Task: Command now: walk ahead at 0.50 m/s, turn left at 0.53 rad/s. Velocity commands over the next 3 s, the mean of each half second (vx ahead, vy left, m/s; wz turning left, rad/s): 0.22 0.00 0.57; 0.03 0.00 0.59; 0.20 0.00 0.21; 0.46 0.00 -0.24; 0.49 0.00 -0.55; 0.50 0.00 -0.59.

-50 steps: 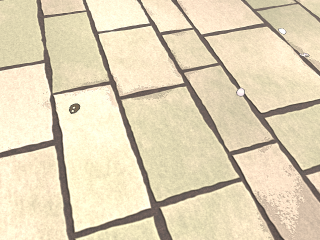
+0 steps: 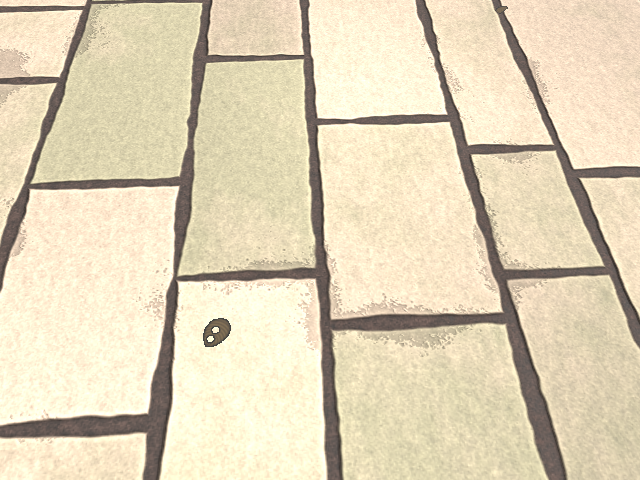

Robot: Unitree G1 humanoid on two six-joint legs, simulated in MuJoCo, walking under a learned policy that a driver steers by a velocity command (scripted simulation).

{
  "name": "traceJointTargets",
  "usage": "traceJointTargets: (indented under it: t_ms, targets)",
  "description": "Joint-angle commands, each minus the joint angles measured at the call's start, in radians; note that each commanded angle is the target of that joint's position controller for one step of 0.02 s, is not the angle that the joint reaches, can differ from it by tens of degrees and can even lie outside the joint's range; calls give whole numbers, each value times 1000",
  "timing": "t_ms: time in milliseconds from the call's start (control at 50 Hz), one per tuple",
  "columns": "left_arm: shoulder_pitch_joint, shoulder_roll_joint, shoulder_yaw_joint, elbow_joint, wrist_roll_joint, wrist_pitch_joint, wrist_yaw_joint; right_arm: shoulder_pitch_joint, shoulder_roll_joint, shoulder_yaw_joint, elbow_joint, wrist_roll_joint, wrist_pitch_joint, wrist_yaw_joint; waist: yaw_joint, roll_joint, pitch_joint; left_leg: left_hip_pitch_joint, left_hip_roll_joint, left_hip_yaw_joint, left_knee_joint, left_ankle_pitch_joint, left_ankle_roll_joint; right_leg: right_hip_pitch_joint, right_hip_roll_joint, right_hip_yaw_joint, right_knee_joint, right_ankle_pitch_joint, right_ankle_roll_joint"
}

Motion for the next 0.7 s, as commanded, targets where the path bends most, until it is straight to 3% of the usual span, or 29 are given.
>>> traceJointTargets:
  t_ms: [20,60,120,180,280,320,360,380,400,420,440,460,480,520,540,600,700]
  targets:
    - [69,70,16,-56,25,33,-8,69,-99,-14,-36,18,-31,-10,32,0,-67,135,287,-337,-227,339,153,-134,-48,37,-80,17,34]
    - [17,76,17,-82,19,48,-8,98,-136,-20,-39,16,-37,-12,30,13,-41,111,266,-294,-211,552,137,-158,-37,13,-149,65,62]
    - [-79,86,15,-128,13,58,-5,153,-142,-18,-43,14,-24,-13,0,57,-55,137,225,-250,-144,791,66,-187,-8,-11,-247,150,78]
    - [-169,93,8,-173,3,64,-3,198,-145,-17,-54,13,-4,-21,-36,92,-78,204,212,-272,-95,820,22,-215,19,-6,-337,211,69]
    - [-267,116,-5,-224,-7,57,4,235,-155,-22,-79,-2,21,-40,-75,107,-78,324,232,-360,-5,819,20,-228,69,22,-493,204,47]
    - [-221,139,-4,-219,-11,47,9,198,-167,-27,-104,-9,27,-45,-49,113,-82,314,230,-398,53,812,5,-135,84,49,-587,175,27]
    - [-88,171,5,-186,-13,34,21,116,-191,-34,-139,-3,21,-40,21,118,-113,240,184,-414,158,802,-38,93,112,44,-747,206,-6]
    - [13,187,10,-167,-5,18,30,74,-184,-31,-159,13,11,-30,81,80,-154,157,134,-402,296,699,-68,282,57,75,-853,402,-30]
    - [97,261,22,-176,6,13,43,108,-110,-12,-205,36,4,-28,80,-96,-296,0,53,-300,579,142,-100,538,-230,286,-780,849,-96]
    - [62,285,24,-202,-8,36,34,286,-103,-19,-198,44,20,-41,-16,-237,-406,-149,-85,-189,782,-576,-106,625,-461,541,-752,1264,-256]
    - [19,228,20,-217,-25,55,30,325,-153,-24,-149,1,46,-50,-45,-122,-387,-177,8,-179,892,-503,-113,520,-450,558,-770,1051,-297]
    - [-47,149,0,-241,-28,64,34,229,-172,-27,-149,-19,63,-39,-29,-44,-266,-201,38,-160,899,-419,-126,388,-368,445,-832,770,-279]
    - [-104,112,-15,-250,-20,75,37,157,-166,-28,-167,-22,75,-26,-36,-26,-165,-203,67,-149,850,-360,-141,278,-275,317,-894,575,-226]
    - [-113,143,-10,-244,-1,80,44,136,-145,-23,-182,-14,101,1,-38,-123,-102,-169,77,-121,821,-283,-166,170,-183,169,-944,484,-188]
    - [-99,157,-5,-238,2,79,43,141,-140,-21,-187,-7,107,8,-42,-130,-111,-155,72,-112,812,-262,-169,157,-173,133,-948,485,-188]
    - [-66,171,3,-236,3,73,40,105,-134,-16,-209,-6,116,13,-33,-107,-136,-179,78,-102,756,-243,-171,196,-199,102,-960,417,-205]
    - [-57,199,17,-242,5,88,33,2,-120,1,-264,-8,130,35,-7,-134,-113,-155,131,-62,536,-230,-166,194,-223,59,-1000,128,-193]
